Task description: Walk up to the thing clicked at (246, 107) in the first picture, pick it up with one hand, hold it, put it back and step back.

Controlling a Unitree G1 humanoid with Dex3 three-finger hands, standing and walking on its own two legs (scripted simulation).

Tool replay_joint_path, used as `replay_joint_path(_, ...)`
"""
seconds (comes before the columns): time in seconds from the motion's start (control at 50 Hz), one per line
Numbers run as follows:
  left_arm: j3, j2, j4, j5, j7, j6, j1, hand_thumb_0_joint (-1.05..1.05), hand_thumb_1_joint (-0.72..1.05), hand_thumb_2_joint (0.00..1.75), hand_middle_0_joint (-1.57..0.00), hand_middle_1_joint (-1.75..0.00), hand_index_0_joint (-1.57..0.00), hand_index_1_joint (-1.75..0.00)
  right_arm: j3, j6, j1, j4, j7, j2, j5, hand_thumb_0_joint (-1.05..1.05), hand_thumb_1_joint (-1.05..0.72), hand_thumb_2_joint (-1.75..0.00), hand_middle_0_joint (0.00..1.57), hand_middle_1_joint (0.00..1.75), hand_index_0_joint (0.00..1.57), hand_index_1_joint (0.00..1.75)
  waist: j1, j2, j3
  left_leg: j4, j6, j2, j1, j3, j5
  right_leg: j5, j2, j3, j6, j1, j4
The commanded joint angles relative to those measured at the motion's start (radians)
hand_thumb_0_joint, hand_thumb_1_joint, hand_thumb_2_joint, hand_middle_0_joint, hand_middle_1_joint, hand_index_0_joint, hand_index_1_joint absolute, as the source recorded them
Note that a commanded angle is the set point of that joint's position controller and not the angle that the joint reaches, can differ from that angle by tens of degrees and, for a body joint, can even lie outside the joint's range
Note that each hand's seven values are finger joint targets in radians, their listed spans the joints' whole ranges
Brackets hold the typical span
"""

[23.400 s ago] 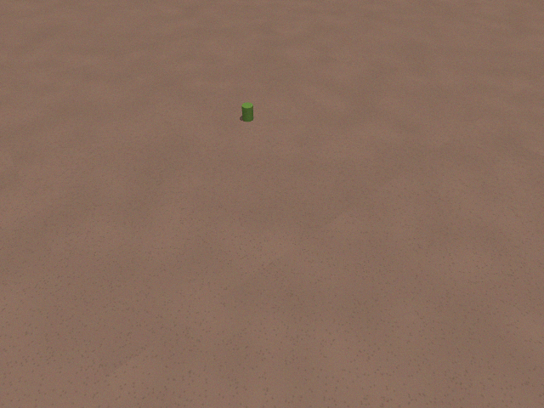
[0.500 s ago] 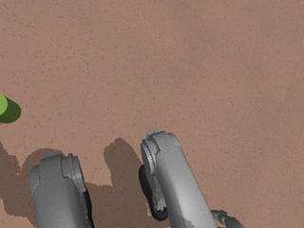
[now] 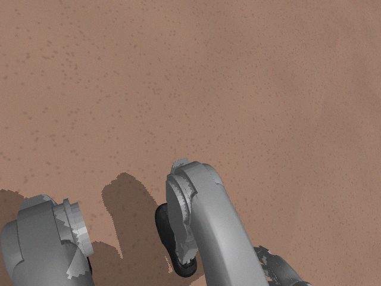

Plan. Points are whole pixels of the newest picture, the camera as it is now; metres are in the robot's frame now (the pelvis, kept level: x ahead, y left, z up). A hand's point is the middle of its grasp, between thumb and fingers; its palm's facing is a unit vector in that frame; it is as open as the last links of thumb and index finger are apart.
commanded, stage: rest palm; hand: left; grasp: from above
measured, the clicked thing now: out of the picture +0.45 +0.36 -0.26
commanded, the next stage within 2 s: close in 0.28 s
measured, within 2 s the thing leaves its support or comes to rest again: neither
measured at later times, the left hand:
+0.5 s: hand out of the picture +0.44 +0.35 -0.22, palm faces -0.43 -0.15 -0.89, open 13.4 cm
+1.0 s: hand out of the picture +0.44 +0.36 -0.22, palm faces -0.43 -0.16 -0.89, open 11.6 cm
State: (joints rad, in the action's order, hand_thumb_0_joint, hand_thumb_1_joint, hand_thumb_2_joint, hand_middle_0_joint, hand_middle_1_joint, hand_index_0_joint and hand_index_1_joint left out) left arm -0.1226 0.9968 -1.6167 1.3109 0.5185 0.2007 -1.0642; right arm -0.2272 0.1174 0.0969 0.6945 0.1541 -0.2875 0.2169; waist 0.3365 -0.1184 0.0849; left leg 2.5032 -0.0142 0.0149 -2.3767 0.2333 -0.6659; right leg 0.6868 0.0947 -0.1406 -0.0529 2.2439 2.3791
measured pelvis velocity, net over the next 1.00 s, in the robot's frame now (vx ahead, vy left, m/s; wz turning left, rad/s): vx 0.00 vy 0.00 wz -0.03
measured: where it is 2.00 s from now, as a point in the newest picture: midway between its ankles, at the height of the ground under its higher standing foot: (134, 271)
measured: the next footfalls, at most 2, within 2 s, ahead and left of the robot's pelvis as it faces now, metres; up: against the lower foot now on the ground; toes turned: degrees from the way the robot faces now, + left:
none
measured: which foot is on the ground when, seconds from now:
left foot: down 0.00-1.00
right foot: down 0.00-1.00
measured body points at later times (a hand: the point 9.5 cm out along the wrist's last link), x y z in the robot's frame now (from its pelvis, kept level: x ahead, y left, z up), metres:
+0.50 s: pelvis +0.00 +0.00 +0.00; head +0.26 +0.12 +0.34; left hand +0.46 +0.36 -0.17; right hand +0.06 -0.27 -0.06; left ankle +0.07 +0.13 -0.27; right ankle +0.11 -0.12 -0.27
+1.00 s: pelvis +0.00 +0.00 +0.00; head +0.26 +0.12 +0.34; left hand +0.46 +0.36 -0.17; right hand +0.06 -0.25 -0.07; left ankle +0.07 +0.13 -0.27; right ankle +0.11 -0.12 -0.27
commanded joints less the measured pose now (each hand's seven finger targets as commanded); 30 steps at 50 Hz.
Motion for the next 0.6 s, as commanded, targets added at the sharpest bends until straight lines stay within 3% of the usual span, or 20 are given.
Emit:
replay_joint_path(0.0,-0.017,0.236,0.167,-0.064,-0.003,-0.028,-0.239,0.0,-0.53,0.98,-0.06,-1.03,-0.07,-1.02,0.096,0.018,0.201,-0.007,0.002,-0.315,-0.006,0.0,-0.9,-0.9,0.2,0.3,0.2,0.3,0.015,0.541,-0.664,-0.251,0.023,0.028,0.606,-0.103,0.2,-0.273,0.016,-0.106,0.079,-0.289,-0.211)
replay_joint_path(0.02,-0.052,0.279,0.153,-0.07,-0.008,-0.032,-0.2,0.0,-0.53,1.0,-0.07,-1.03,-0.07,-1.02,0.094,0.013,0.224,-0.001,0.001,-0.322,-0.009,0.0,-0.9,-0.9,0.2,0.3,0.2,0.3,-0.003,0.533,-0.68,-0.248,0.023,0.026,0.603,-0.105,0.228,-0.297,0.014,-0.105,0.077,-0.33,-0.215)
replay_joint_path(0.04,-0.023,0.239,0.157,-0.074,-0.024,-0.035,-0.179,0.0,-0.54,0.99,-0.07,-1.01,-0.07,-1.01,0.087,0.014,0.215,-0.011,0.005,-0.307,-0.013,0.0,-0.9,-0.9,0.2,0.3,0.2,0.3,-0.006,0.523,-0.686,-0.236,0.026,0.025,0.599,-0.112,0.255,-0.321,0.015,-0.099,0.075,-0.348,-0.211)
replay_joint_path(0.08,-0.067,0.279,0.173,-0.09,-0.039,-0.029,-0.167,0.0,-0.53,0.98,-0.06,-1.02,-0.07,-1.02,0.092,0.012,0.233,-0.016,0.009,-0.325,-0.015,0.0,-0.9,-0.9,0.2,0.3,0.2,0.3,0.002,0.504,-0.662,-0.225,0.027,0.024,0.574,-0.109,0.272,-0.327,0.014,-0.102,0.079,-0.352,-0.221)
replay_joint_path(0.1,-0.074,0.283,0.168,-0.098,-0.045,-0.023,-0.144,0.0,-0.55,1.0,-0.06,-1.01,-0.06,-1.01,0.086,0.007,0.226,-0.01,0.01,-0.314,-0.016,0.0,-0.9,-0.9,0.2,0.3,0.2,0.3,-0.009,0.497,-0.675,-0.227,0.03,0.028,0.562,-0.108,0.263,-0.325,0.018,-0.098,0.077,-0.376,-0.222)
replay_joint_path(0.12,-0.034,0.23,0.197,-0.104,-0.055,-0.012,-0.16,0.0,-0.55,1.01,-0.07,-1.01,-0.06,-1.02,0.083,0.006,0.21,-0.035,0.011,-0.312,-0.018,0.0,-0.9,-0.9,0.2,0.3,0.2,0.3,-0.002,0.491,-0.673,-0.226,0.029,0.025,0.563,-0.109,0.261,-0.323,0.019,-0.1,0.079,-0.378,-0.229)
replay_joint_path(0.14,-0.057,0.269,0.198,-0.102,-0.058,-0.003,-0.149,0.0,-0.55,1.0,-0.06,-1.0,-0.06,-1.01,0.083,0.003,0.221,-0.016,0.012,-0.311,-0.017,0.0,-0.9,-0.9,0.2,0.3,0.2,0.3,0.0,0.498,-0.685,-0.225,0.033,0.03,0.569,-0.106,0.258,-0.329,0.022,-0.097,0.072,-0.399,-0.23)
replay_joint_path(0.16,-0.024,0.235,0.196,-0.107,-0.067,0.004,-0.155,0.0,-0.55,1.01,-0.07,-1.01,-0.06,-1.01,0.075,0.006,0.215,-0.03,0.014,-0.313,-0.023,0.0,-0.9,-0.9,0.2,0.3,0.2,0.3,0.0,0.479,-0.657,-0.222,0.032,0.027,0.557,-0.103,0.245,-0.308,0.021,-0.1,0.077,-0.373,-0.232)
replay_joint_path(0.18,-0.079,0.294,0.207,-0.11,-0.058,0.017,-0.145,0.0,-0.54,1.0,-0.06,-1.0,-0.06,-1.01,0.081,0.002,0.223,-0.022,0.013,-0.327,-0.021,0.0,-0.9,-0.9,0.2,0.3,0.2,0.3,-0.001,0.479,-0.67,-0.223,0.032,0.029,0.55,-0.101,0.241,-0.306,0.023,-0.104,0.076,-0.393,-0.235)
replay_joint_path(0.22,-0.08,0.299,0.21,-0.097,-0.054,0.039,-0.137,0.0,-0.54,1.06,-0.08,-1.01,-0.06,-1.03,0.075,-0.001,0.219,-0.029,0.014,-0.326,-0.018,0.0,-0.9,-0.9,0.2,0.3,0.2,0.3,-0.006,0.48,-0.665,-0.224,0.029,0.03,0.561,-0.097,0.236,-0.296,0.023,-0.108,0.077,-0.398,-0.233)
replay_joint_path(0.24,-0.062,0.27,0.207,-0.094,-0.05,0.052,-0.148,0.0,-0.53,1.08,-0.09,-1.03,-0.07,-1.04,0.073,-0.003,0.206,-0.039,0.013,-0.327,-0.017,0.0,-0.89,-0.9,0.2,0.3,0.2,0.3,0.002,0.478,-0.648,-0.22,0.027,0.03,0.558,-0.096,0.228,-0.287,0.024,-0.113,0.079,-0.38,-0.234)
replay_joint_path(0.26,-0.081,0.306,0.204,-0.085,-0.045,0.06,-0.138,0.0,-0.53,1.08,-0.09,-1.03,-0.07,-1.04,0.074,-0.003,0.213,-0.026,0.015,-0.326,-0.018,0.0,-0.9,-0.9,0.2,0.3,0.2,0.3,0.0,0.489,-0.646,-0.224,0.027,0.033,0.569,-0.092,0.219,-0.279,0.026,-0.112,0.079,-0.373,-0.228)
replay_joint_path(0.36,-0.039,0.267,0.159,-0.069,-0.005,0.093,-0.165,0.0,-0.49,1.13,-0.1,-1.07,-0.09,-1.08,0.053,0.0,0.184,-0.025,0.014,-0.323,-0.007,0.0,-0.89,-0.9,0.2,0.3,0.2,0.3,0.009,0.494,-0.584,-0.243,0.027,0.034,0.54,-0.087,0.128,-0.205,0.03,-0.126,0.079,-0.326,-0.231)
replay_joint_path(0.42,-0.05,0.315,0.151,-0.03,0.025,0.093,-0.182,0.0,-0.36,1.07,-0.15,-1.11,-0.16,-1.09,0.054,0.005,0.187,-0.021,0.013,-0.336,0.001,0.0,-0.89,-0.9,0.2,0.3,0.2,0.3,0.015,0.51,-0.602,-0.235,0.026,0.037,0.568,-0.086,0.154,-0.235,0.032,-0.128,0.077,-0.336,-0.219)
replay_joint_path(0.5,-0.005,0.26,0.093,-0.035,0.053,0.081,-0.201,0.0,-0.33,1.01,-0.16,-1.11,-0.18,-1.08,0.047,0.022,0.165,-0.017,0.016,-0.332,0.003,0.0,-0.89,-0.9,0.2,0.3,0.2,0.3,0.03,0.502,-0.553,-0.236,0.025,0.039,0.544,-0.084,0.125,-0.216,0.033,-0.13,0.076,-0.294,-0.222)
replay_joint_path(0.54,-0.029,0.307,0.103,-0.03,0.064,0.071,-0.217,0.0,-0.3,0.98,-0.17,-1.09,-0.2,-1.06,0.049,0.029,0.17,-0.016,0.014,-0.343,0.004,0.0,-0.89,-0.9,0.2,0.3,0.2,0.3,0.027,0.494,-0.572,-0.229,0.027,0.041,0.544,-0.083,0.134,-0.226,0.035,-0.129,0.075,-0.307,-0.221)
replay_joint_path(0.56,-0.035,0.308,0.098,-0.034,0.07,0.068,-0.213,0.0,-0.29,0.99,-0.19,-1.09,-0.21,-1.07,0.047,0.031,0.167,-0.017,0.013,-0.343,0.008,0.0,-0.89,-0.9,0.2,0.3,0.2,0.3,0.023,0.487,-0.587,-0.226,0.028,0.04,0.54,-0.086,0.14,-0.234,0.035,-0.129,0.072,-0.327,-0.226)
replay_joint_path(0.58,-0.013,0.277,0.073,-0.038,0.07,0.061,-0.203,0.0,-0.27,0.99,-0.2,-1.09,-0.23,-1.06,0.045,0.036,0.17,-0.012,0.015,-0.338,0.006,0.0,-0.89,-0.9,0.2,0.3,0.2,0.3,0.027,0.492,-0.571,-0.225,0.026,0.039,0.54,-0.087,0.144,-0.236,0.033,-0.131,0.071,-0.319,-0.221)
